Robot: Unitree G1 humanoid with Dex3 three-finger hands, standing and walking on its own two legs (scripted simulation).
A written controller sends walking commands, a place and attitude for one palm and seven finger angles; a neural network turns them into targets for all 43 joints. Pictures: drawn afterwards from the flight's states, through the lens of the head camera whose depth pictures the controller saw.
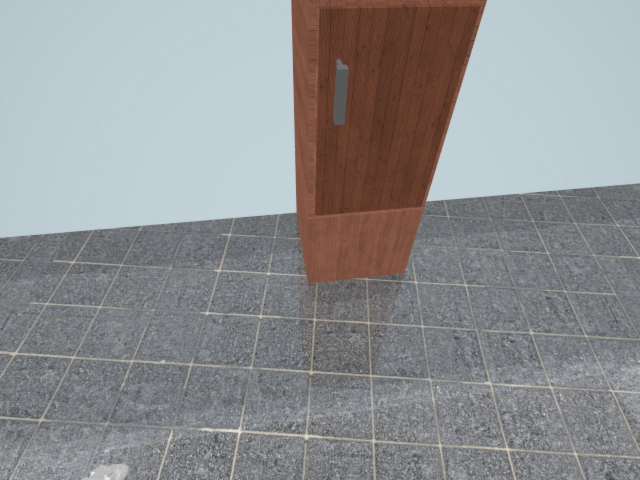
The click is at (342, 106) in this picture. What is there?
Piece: cupboard door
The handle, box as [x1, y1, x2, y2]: [333, 59, 348, 124]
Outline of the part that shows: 336,59 333,120 335,124 343,124 348,68 346,65 343,65 341,63 340,59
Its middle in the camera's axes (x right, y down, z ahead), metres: +0.04 -0.35 +0.91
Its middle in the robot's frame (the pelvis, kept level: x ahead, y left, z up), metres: +0.92 +0.01 +0.05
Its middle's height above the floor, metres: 0.82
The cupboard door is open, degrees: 0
